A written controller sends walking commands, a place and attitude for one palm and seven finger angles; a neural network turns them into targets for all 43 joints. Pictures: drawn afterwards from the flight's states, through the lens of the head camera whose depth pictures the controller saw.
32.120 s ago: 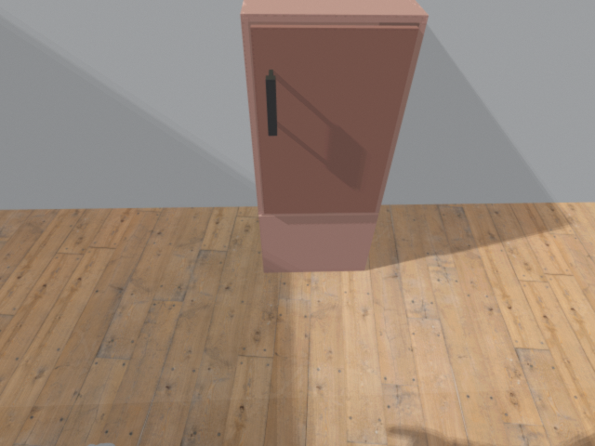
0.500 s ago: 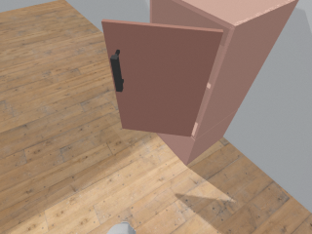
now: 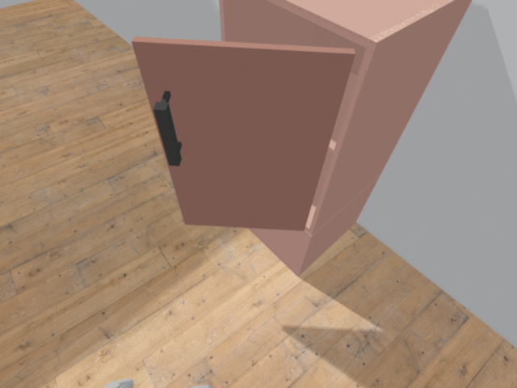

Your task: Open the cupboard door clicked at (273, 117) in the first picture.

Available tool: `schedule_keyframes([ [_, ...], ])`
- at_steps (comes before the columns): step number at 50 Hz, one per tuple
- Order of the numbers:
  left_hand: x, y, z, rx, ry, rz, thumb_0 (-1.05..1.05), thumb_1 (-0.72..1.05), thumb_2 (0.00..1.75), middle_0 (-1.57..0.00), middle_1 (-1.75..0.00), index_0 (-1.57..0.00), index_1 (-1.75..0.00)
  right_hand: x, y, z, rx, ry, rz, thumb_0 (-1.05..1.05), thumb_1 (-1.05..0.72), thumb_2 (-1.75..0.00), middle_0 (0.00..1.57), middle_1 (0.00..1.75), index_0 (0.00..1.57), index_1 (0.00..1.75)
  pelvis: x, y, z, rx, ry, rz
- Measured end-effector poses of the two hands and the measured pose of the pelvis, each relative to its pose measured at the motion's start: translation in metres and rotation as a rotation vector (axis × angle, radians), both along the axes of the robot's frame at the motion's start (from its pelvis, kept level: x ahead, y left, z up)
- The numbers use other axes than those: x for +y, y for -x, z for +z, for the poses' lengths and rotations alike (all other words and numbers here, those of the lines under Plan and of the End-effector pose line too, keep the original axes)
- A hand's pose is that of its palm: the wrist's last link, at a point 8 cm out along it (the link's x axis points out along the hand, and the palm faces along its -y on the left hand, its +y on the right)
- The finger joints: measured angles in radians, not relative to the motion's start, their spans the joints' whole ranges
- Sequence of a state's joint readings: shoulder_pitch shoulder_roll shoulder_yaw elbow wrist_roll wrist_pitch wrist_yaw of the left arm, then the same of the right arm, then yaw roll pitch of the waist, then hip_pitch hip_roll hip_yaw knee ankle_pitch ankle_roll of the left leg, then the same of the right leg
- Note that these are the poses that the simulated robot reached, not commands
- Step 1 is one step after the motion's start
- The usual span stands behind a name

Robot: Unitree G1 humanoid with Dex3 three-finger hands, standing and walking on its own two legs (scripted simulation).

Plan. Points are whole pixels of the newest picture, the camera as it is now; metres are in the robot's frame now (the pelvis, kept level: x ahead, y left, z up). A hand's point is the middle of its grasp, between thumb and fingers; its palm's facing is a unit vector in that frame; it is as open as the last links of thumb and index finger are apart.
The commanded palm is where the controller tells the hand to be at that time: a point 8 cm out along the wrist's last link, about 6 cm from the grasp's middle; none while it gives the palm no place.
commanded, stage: come to a stop and stand still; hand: left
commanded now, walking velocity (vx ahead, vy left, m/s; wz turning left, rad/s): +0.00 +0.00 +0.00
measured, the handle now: (171, 129) +0.58 +0.22 +0.03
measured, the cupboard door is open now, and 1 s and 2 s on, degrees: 45 45 45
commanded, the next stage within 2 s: look again from close up in 0.64 s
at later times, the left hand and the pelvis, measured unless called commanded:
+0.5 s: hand out of the picture +0.02 +0.12 -0.17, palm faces +0.06 -0.98 -0.19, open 7.3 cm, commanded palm none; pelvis +0.01 -0.05 +0.00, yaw +1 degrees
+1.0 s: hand out of the picture +0.02 +0.14 -0.18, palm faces +0.03 -0.98 -0.19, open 7.4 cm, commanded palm none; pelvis +0.01 -0.03 +0.00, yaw +0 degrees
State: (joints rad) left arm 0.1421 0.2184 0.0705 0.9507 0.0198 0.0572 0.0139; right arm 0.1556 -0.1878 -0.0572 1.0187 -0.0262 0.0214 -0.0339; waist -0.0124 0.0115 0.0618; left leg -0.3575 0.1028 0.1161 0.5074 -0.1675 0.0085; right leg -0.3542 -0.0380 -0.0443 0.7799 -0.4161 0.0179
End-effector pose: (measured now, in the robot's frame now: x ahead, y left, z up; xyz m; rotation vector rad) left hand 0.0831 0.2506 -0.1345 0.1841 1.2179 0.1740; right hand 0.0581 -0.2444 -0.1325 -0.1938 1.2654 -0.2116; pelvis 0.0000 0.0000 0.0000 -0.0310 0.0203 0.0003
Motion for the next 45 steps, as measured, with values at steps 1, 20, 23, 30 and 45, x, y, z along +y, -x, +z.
schedule_keyframes([
  [1, -0.004, -0.002, 0.001, -0.014, -0.008, -0.005, 0.00, 0.91, 0.90, -0.19, -0.30, -0.19, -0.30, -0.007, 0.006, -0.004, 0.010, -0.006, -0.007, 0.00, -0.91, -0.90, 0.20, 0.30, 0.20, 0.30, -0.005, 0.000, -0.002, 0.000, -0.005, 0.003],
  [20, -0.072, 0.051, -0.008, 0.100, 0.043, 0.043, 0.00, 0.94, 0.90, -0.20, -0.30, -0.20, -0.30, -0.024, 0.056, -0.011, 0.149, -0.082, -0.018, 0.00, -0.91, -0.90, 0.19, 0.30, 0.19, 0.30, -0.051, -0.006, 0.002, -0.034, -0.033, 0.014],
  [23, -0.077, 0.065, -0.007, 0.135, 0.048, 0.051, 0.00, 0.93, 0.90, -0.20, -0.30, -0.20, -0.30, -0.024, 0.056, -0.011, 0.156, -0.087, -0.014, 0.01, -0.92, -0.90, 0.20, 0.30, 0.20, 0.30, -0.053, -0.006, 0.004, -0.035, -0.034, 0.014],
  [30, -0.092, 0.089, -0.009, 0.201, 0.076, 0.069, 0.00, 0.91, 0.90, -0.20, -0.30, -0.20, -0.30, -0.028, 0.053, -0.010, 0.158, -0.085, -0.011, 0.00, -0.92, -0.90, 0.20, 0.30, 0.20, 0.30, -0.056, -0.010, 0.005, -0.039, -0.035, 0.013],
  [45, -0.085, 0.087, -0.017, 0.177, 0.079, 0.026, 0.01, 0.91, 0.90, -0.20, -0.30, -0.20, -0.30, -0.021, 0.032, -0.011, 0.043, -0.058, -0.005, 0.01, -0.93, -0.90, 0.19, 0.30, 0.19, 0.30, -0.038, -0.011, -0.003, -0.039, -0.017, -0.001],
])
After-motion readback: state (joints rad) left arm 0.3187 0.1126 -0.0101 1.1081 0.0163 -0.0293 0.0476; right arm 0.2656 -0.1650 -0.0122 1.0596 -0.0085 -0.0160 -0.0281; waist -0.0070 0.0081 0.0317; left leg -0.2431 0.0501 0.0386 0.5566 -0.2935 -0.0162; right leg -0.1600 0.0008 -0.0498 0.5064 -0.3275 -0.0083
